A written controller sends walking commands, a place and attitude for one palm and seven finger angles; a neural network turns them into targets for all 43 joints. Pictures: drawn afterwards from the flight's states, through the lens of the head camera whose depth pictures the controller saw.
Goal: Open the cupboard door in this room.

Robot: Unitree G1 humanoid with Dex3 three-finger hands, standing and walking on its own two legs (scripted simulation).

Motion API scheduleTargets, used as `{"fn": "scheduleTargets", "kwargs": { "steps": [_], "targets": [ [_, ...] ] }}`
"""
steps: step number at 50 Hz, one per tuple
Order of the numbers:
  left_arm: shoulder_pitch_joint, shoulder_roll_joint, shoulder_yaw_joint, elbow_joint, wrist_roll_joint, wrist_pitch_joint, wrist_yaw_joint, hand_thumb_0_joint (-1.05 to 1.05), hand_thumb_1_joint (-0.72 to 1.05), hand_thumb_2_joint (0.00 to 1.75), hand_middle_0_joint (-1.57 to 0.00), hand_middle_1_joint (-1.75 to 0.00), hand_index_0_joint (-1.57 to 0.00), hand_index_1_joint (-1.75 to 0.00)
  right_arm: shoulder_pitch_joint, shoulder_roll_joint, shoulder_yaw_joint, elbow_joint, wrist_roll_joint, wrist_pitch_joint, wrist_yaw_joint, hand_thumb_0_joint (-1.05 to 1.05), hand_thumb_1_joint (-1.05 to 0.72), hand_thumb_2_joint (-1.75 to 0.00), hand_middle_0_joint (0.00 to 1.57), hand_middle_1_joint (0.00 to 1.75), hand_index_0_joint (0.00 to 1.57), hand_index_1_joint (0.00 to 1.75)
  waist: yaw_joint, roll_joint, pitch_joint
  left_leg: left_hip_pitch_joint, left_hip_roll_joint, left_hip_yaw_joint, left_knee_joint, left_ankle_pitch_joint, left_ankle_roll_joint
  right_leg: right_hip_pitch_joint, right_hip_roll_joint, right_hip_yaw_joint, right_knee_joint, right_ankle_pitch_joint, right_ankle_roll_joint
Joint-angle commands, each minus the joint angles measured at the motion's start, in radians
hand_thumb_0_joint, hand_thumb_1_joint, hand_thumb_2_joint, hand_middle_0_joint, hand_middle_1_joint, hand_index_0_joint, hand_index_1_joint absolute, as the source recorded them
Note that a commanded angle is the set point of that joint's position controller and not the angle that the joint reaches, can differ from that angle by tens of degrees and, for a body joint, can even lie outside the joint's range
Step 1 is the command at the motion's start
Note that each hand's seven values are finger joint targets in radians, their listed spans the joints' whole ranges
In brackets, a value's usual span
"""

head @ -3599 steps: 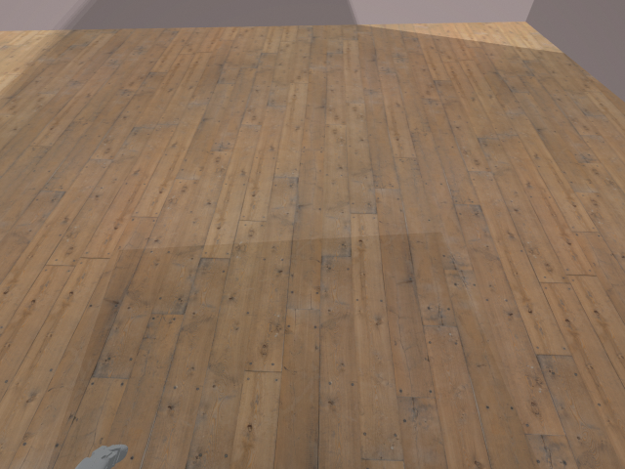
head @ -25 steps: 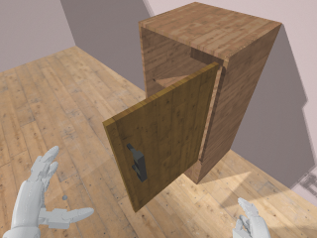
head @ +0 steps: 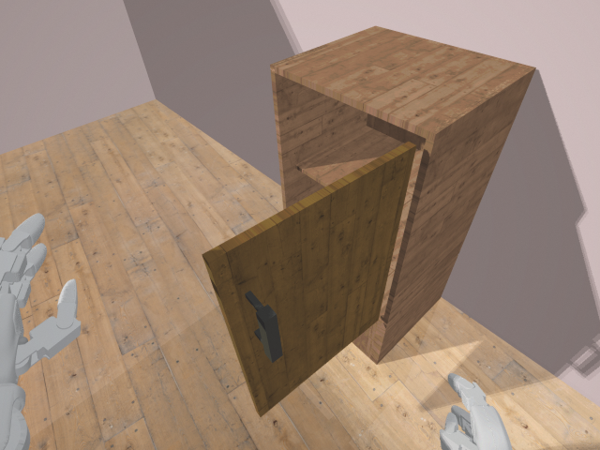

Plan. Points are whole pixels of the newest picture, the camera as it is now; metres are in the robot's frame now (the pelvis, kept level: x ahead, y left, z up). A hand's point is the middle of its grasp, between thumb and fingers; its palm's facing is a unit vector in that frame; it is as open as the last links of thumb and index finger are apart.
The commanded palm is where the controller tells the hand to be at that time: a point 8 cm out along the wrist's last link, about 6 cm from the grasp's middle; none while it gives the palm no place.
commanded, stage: draw the hand back to the body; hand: left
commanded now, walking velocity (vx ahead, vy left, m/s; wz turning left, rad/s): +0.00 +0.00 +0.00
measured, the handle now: (262, 326) +0.32 +0.11 -0.05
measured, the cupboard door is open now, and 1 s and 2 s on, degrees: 86 86 86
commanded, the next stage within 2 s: step back with the hand held close in 0.32 s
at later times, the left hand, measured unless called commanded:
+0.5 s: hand (78, 327) +0.18 +0.25 +0.16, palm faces +0.44 -0.80 -0.41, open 7.4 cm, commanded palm +0.13 +0.29 +0.17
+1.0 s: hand (26, 376) +0.13 +0.27 +0.16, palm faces +0.38 -0.78 -0.50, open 7.4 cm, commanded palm +0.07 +0.31 +0.17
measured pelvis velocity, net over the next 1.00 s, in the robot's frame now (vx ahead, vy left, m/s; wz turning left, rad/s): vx -0.07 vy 0.01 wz -0.01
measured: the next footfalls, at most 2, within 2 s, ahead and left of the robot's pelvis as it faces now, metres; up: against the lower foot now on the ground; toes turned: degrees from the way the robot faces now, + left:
right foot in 1.48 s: -0.13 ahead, -0.10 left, +0.00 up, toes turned +6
right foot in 1.90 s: -0.27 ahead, -0.08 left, +0.00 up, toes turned -4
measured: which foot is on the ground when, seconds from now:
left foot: down 0.00-1.00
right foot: down 0.00-1.00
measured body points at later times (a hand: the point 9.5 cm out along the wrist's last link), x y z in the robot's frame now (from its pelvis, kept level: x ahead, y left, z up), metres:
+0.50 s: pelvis -0.01 -0.01 +0.00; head -0.03 -0.03 +0.45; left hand +0.15 +0.29 +0.18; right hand +0.18 -0.24 -0.09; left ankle -0.01 +0.11 -0.74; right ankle -0.03 -0.12 -0.74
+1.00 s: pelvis -0.07 +0.01 -0.01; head -0.06 +0.01 +0.44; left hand +0.11 +0.31 +0.18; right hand +0.11 -0.23 -0.08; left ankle -0.01 +0.11 -0.74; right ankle -0.03 -0.12 -0.74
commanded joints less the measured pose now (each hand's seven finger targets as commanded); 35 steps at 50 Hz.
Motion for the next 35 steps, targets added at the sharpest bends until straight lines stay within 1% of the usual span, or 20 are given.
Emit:
{"fn": "scheduleTargets", "kwargs": {
  "steps": [1,3,6,7,9,10,11,13,15,18,20,21,22,23,24,25,28,29,31,35],
  "targets": [
    [-0.046,0.138,0.080,-0.147,-0.002,-0.055,0.006,0.00,0.90,0.90,-0.20,-0.30,-0.20,-0.30,-0.120,-0.099,-0.048,-0.156,-0.002,-0.039,-0.001,0.00,-0.90,-0.90,0.20,0.30,0.20,0.30,-0.003,-0.036,-0.045,0.047,0.016,-0.012,-0.074,0.297,0.008,-0.026,0.007,-0.008,-0.067,0.281,-0.014],
    [-0.054,0.161,0.100,-0.166,-0.003,-0.061,0.006,0.00,0.90,0.90,-0.20,-0.30,-0.20,-0.30,-0.123,-0.100,-0.053,-0.158,-0.003,-0.036,-0.001,0.00,-0.90,-0.90,0.20,0.30,0.20,0.30,0.000,-0.054,-0.070,0.058,0.015,-0.009,-0.076,0.292,0.013,-0.016,0.007,-0.002,-0.070,0.291,-0.010],
    [-0.084,0.187,0.114,-0.192,0.000,-0.066,0.009,0.00,0.90,0.90,-0.20,-0.30,-0.20,-0.30,-0.130,-0.098,-0.052,-0.156,-0.004,-0.036,-0.005,0.00,-0.90,-0.90,0.20,0.30,0.20,0.30,0.002,-0.008,-0.078,0.060,0.009,-0.006,-0.075,0.274,0.011,-0.005,0.004,0.004,-0.078,0.281,-0.013],
    [-0.083,0.184,0.114,-0.196,0.000,-0.067,0.009,0.00,0.90,0.90,-0.20,-0.30,-0.20,-0.30,-0.134,-0.094,-0.052,-0.156,-0.004,-0.038,-0.008,0.00,-0.90,-0.90,0.20,0.30,0.20,0.30,0.001,-0.015,-0.073,0.066,0.009,-0.005,-0.075,0.271,0.012,-0.016,0.005,0.005,-0.081,0.280,-0.011],
    [-0.084,0.189,0.118,-0.206,0.000,-0.071,0.010,0.00,0.90,0.90,-0.20,-0.30,-0.20,-0.30,-0.136,-0.091,-0.051,-0.154,-0.003,-0.044,-0.009,0.00,-0.90,-0.90,0.20,0.30,0.20,0.30,0.002,0.005,-0.072,0.071,0.007,-0.002,-0.075,0.262,0.012,-0.020,0.004,0.007,-0.087,0.272,-0.010],
    [-0.086,0.188,0.118,-0.208,-0.001,-0.073,0.012,0.00,0.90,0.90,-0.20,-0.30,-0.20,-0.30,-0.136,-0.089,-0.052,-0.152,-0.003,-0.046,-0.011,0.00,-0.90,-0.90,0.20,0.30,0.20,0.30,0.000,-0.013,-0.074,0.075,0.007,-0.001,-0.075,0.254,0.013,-0.024,0.005,0.006,-0.091,0.264,-0.009],
    [-0.093,0.195,0.122,-0.204,0.000,-0.072,0.012,0.00,0.90,0.90,-0.20,-0.30,-0.20,-0.30,-0.137,-0.094,-0.051,-0.149,-0.004,-0.048,-0.011,0.00,-0.90,-0.90,0.20,0.30,0.20,0.30,0.001,0.001,-0.063,0.063,0.005,-0.004,-0.077,0.248,0.011,-0.017,0.005,0.008,-0.096,0.256,-0.013],
    [-0.074,0.181,0.115,-0.194,-0.001,-0.077,0.011,0.00,0.90,0.90,-0.20,-0.30,-0.20,-0.30,-0.137,-0.089,-0.052,-0.145,-0.003,-0.053,-0.011,0.00,-0.90,-0.90,0.20,0.30,0.20,0.30,0.000,0.006,-0.050,0.071,0.007,-0.001,-0.079,0.250,0.012,-0.028,0.006,0.009,-0.100,0.258,-0.011],
    [-0.078,0.182,0.116,-0.197,-0.003,-0.079,0.011,0.00,0.90,0.90,-0.20,-0.30,-0.20,-0.30,-0.136,-0.090,-0.054,-0.144,-0.004,-0.056,-0.010,0.00,-0.90,-0.90,0.20,0.30,0.20,0.30,0.001,-0.009,-0.066,0.077,0.006,-0.001,-0.079,0.255,0.013,-0.020,0.006,0.010,-0.099,0.266,-0.009],
    [-0.061,0.170,0.107,-0.171,-0.004,-0.078,0.008,0.00,0.90,0.90,-0.20,-0.30,-0.20,-0.30,-0.137,-0.091,-0.056,-0.139,-0.003,-0.055,-0.009,0.00,-0.90,-0.90,0.20,0.30,0.20,0.30,0.000,-0.014,-0.043,0.074,0.008,0.002,-0.081,0.256,0.015,-0.028,0.005,0.012,-0.105,0.268,-0.008],
    [-0.071,0.173,0.108,-0.181,-0.003,-0.082,0.008,0.00,0.90,0.90,-0.20,-0.30,-0.20,-0.30,-0.137,-0.091,-0.058,-0.137,-0.003,-0.057,-0.008,0.00,-0.90,-0.90,0.20,0.30,0.20,0.30,-0.002,-0.011,-0.052,0.082,0.007,0.004,-0.082,0.251,0.015,-0.029,0.006,0.013,-0.108,0.263,-0.007],
    [-0.076,0.174,0.106,-0.172,-0.002,-0.080,0.008,0.00,0.90,0.90,-0.20,-0.30,-0.20,-0.30,-0.137,-0.094,-0.058,-0.135,-0.004,-0.056,-0.009,0.00,-0.90,-0.90,0.20,0.30,0.20,0.30,-0.001,-0.027,-0.050,0.073,0.008,0.000,-0.085,0.246,0.013,-0.021,0.007,0.011,-0.109,0.256,-0.009],
    [-0.155,0.208,0.122,-0.262,-0.002,-0.092,0.011,0.00,0.90,0.90,-0.20,-0.30,-0.20,-0.30,-0.150,-0.094,-0.057,-0.142,-0.001,-0.063,-0.009,0.00,-0.90,-0.90,0.20,0.30,0.20,0.30,-0.001,0.015,-0.073,0.086,0.004,-0.002,-0.083,0.242,0.014,-0.021,0.005,0.019,-0.113,0.254,-0.008],
    [-0.193,0.313,0.239,-0.261,0.006,-0.125,0.018,0.00,0.90,0.90,-0.20,-0.30,-0.20,-0.30,-0.135,-0.109,-0.056,-0.171,0.003,-0.038,-0.010,0.00,-0.90,-0.90,0.20,0.30,0.20,0.30,-0.043,-0.052,0.023,0.001,0.023,-0.019,-0.035,0.188,0.028,-0.141,-0.045,0.086,-0.162,0.294,-0.004],
    [-0.083,0.246,0.195,-0.165,0.006,-0.128,0.008,0.00,0.90,0.90,-0.20,-0.30,-0.20,-0.30,-0.133,-0.102,-0.061,-0.150,-0.003,-0.019,-0.009,0.00,-0.90,-0.90,0.20,0.30,0.20,0.30,-0.047,-0.098,-0.003,0.005,0.021,-0.024,-0.012,0.184,0.027,-0.138,-0.067,0.084,-0.159,0.321,-0.008],
    [-0.034,0.213,0.163,-0.150,0.007,-0.128,0.002,0.00,0.90,0.90,-0.20,-0.30,-0.20,-0.30,-0.134,-0.105,-0.065,-0.159,-0.004,-0.004,-0.006,0.00,-0.90,-0.90,0.20,0.30,0.20,0.30,-0.049,-0.099,-0.011,0.000,0.020,-0.020,-0.006,0.189,0.025,-0.146,-0.073,0.084,-0.152,0.334,-0.007],
    [0.032,0.194,0.148,-0.174,0.006,-0.140,0.002,0.00,0.90,0.90,-0.20,-0.30,-0.20,-0.30,-0.125,-0.111,-0.074,-0.173,-0.002,0.021,-0.005,0.00,-0.90,-0.90,0.20,0.30,0.20,0.30,-0.052,-0.030,-0.088,0.004,0.035,-0.018,-0.020,0.280,0.020,-0.112,-0.068,0.056,-0.097,0.382,-0.002],
    [0.043,0.201,0.153,-0.196,0.006,-0.143,0.005,0.00,0.90,0.90,-0.20,-0.30,-0.20,-0.30,-0.127,-0.113,-0.077,-0.181,-0.001,0.028,-0.006,0.00,-0.90,-0.90,0.20,0.30,0.20,0.30,-0.053,-0.012,-0.116,0.008,0.041,-0.016,-0.026,0.309,0.019,-0.103,-0.064,0.052,-0.083,0.388,0.000],
    [0.063,0.218,0.167,-0.212,0.004,-0.141,0.012,0.00,0.90,0.90,-0.20,-0.30,-0.20,-0.30,-0.127,-0.116,-0.080,-0.189,0.000,0.041,-0.012,0.00,-0.90,-0.90,0.20,0.30,0.20,0.30,-0.051,-0.017,-0.149,0.006,0.047,-0.023,-0.030,0.364,0.018,-0.081,-0.057,0.039,-0.059,0.412,0.003],
    [0.084,0.248,0.198,-0.244,0.000,-0.139,0.025,0.00,0.90,0.90,-0.20,-0.30,-0.20,-0.30,-0.125,-0.111,-0.085,-0.209,0.006,0.062,-0.018,0.00,-0.90,-0.90,0.20,0.30,0.20,0.30,-0.054,-0.056,-0.178,-0.013,0.059,-0.025,-0.026,0.397,0.017,-0.076,-0.047,0.042,-0.025,0.444,0.008]
  ]
}}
